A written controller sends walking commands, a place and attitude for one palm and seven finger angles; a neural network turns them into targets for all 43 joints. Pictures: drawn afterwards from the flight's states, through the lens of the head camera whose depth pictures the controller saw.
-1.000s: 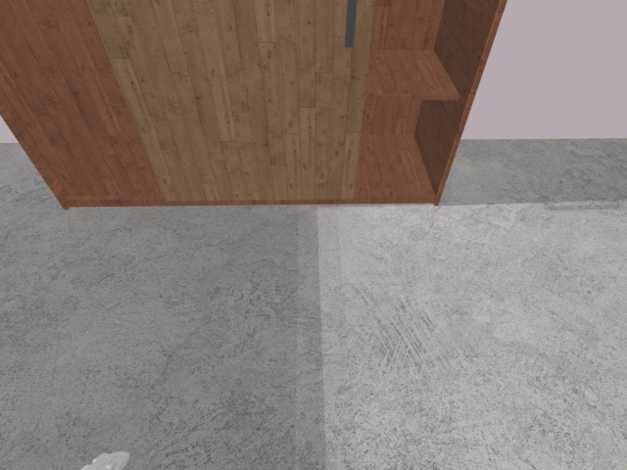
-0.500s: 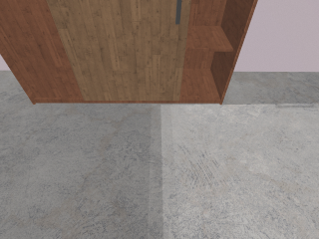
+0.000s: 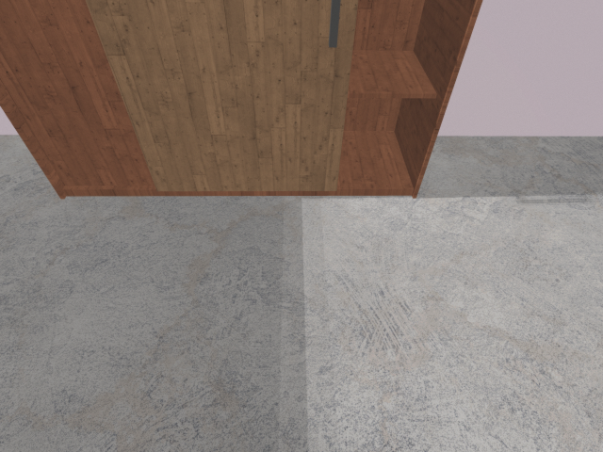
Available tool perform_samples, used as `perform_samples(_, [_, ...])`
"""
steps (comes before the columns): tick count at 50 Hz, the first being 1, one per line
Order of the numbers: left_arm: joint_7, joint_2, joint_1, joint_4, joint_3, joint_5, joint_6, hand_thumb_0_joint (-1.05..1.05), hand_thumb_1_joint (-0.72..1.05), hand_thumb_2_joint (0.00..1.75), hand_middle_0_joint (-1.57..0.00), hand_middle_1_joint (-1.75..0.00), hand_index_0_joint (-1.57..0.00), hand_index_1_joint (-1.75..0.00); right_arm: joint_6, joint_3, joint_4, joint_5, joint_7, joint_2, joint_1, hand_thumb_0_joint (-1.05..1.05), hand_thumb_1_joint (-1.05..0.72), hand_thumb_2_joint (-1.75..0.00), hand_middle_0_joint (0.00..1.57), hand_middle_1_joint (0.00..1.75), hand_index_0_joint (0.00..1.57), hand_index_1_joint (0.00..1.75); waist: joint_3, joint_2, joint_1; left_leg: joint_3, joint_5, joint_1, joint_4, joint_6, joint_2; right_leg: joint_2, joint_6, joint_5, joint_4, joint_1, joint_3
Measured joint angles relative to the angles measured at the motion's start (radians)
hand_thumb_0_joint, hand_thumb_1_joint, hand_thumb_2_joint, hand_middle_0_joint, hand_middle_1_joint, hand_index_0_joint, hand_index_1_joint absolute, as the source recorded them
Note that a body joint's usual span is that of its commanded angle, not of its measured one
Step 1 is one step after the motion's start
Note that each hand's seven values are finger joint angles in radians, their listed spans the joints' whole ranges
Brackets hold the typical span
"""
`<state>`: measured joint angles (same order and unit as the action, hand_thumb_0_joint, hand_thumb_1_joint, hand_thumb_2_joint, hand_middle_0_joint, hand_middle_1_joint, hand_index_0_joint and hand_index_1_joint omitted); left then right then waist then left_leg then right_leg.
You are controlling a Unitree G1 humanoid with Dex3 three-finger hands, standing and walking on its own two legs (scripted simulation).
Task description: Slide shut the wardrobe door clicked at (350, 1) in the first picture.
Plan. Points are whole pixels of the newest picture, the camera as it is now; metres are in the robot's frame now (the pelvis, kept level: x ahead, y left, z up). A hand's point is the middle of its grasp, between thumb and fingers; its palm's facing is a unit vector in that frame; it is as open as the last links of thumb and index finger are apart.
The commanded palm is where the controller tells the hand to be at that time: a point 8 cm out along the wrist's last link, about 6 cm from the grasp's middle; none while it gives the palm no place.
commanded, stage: look at it before walking up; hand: left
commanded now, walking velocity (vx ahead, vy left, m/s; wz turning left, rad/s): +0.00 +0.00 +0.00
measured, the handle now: out of the picture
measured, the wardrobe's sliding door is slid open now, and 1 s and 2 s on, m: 0.39 0.39 0.39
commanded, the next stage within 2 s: walk to a spot facing it in 0.44 s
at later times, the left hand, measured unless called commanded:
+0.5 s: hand out of the picture +0.07 +0.25 -0.16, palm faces -0.03 -0.94 -0.33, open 7.4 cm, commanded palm none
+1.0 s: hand out of the picture +0.08 +0.15 -0.18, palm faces -0.09 -0.98 -0.20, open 7.4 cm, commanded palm none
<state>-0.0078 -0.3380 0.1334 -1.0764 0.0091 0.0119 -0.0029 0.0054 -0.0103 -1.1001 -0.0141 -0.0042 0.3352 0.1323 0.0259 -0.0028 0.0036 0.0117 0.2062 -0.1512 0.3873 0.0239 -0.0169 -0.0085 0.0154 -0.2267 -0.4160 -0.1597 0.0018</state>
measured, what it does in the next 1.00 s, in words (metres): lifts its left foot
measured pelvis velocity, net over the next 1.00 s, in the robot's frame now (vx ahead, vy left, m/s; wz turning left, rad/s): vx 0.08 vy -0.03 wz -0.18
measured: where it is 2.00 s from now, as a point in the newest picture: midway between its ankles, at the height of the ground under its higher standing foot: (343, 389)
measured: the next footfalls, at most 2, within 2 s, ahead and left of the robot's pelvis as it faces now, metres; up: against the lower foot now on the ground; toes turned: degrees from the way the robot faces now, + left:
left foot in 1.32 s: +0.40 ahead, +0.06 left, +0.00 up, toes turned -11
right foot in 1.84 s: +0.46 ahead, -0.25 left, +0.00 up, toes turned -41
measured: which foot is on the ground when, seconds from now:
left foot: down 0.00-0.86, up 0.88-1.00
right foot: down 0.00-1.00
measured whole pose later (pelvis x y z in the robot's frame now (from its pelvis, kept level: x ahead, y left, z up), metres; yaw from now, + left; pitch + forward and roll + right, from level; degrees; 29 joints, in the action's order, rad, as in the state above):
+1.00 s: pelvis +0.08 -0.03 -0.01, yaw -10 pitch -1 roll +0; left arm -0.01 -0.16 0.41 -1.03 -0.02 0.02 -0.05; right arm -0.01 0.03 -1.09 -0.03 0.00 0.22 0.28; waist 0.03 0.02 0.04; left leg -0.07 0.38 -0.44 1.13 0.03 -0.09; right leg -0.05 0.07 -0.35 -0.54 -0.17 0.05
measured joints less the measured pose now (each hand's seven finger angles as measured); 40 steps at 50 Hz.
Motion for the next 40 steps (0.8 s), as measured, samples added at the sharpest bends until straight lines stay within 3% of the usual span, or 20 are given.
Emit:
perform_samples(30, [0.006, -0.001, 0.017, -0.010, -0.001, 0.001, 0.002, 0.01, 0.91, 0.89, -0.20, -0.30, -0.20, -0.30, -0.001, -0.001, -0.008, 0.001, -0.003, -0.001, -0.010, 0.00, -0.90, -0.90, 0.20, 0.30, 0.21, 0.30, 0.004, -0.002, 0.008, -0.009, -0.002, 0.013, -0.018, -0.007, 0.005, 0.006, -0.010, 0.007, 0.023, 0.013, -0.009])
perform_samples(37, [-0.014, 0.046, 0.126, 0.020, -0.019, 0.011, 0.032, 0.01, 0.91, 0.89, -0.20, -0.30, -0.20, -0.30, -0.010, 0.010, 0.032, -0.010, 0.001, -0.058, 0.060, 0.00, -0.90, -0.90, 0.20, 0.30, 0.20, 0.30, -0.033, -0.007, 0.022, -0.069, 0.101, -0.009, 0.094, -0.008, -0.017, -0.018, 0.006, -0.126, -0.132, -0.052, -0.064])
perform_samples(40, [-0.026, 0.077, 0.175, 0.030, -0.031, 0.012, 0.034, 0.01, 0.91, 0.89, -0.20, -0.30, -0.20, -0.30, 0.005, 0.021, 0.048, -0.009, 0.001, -0.083, 0.102, 0.00, -0.90, -0.90, 0.20, 0.30, 0.21, 0.30, -0.027, -0.007, 0.024, -0.110, 0.142, 0.006, 0.123, -0.001, -0.034, -0.008, 0.004, -0.208, -0.264, -0.111, -0.020])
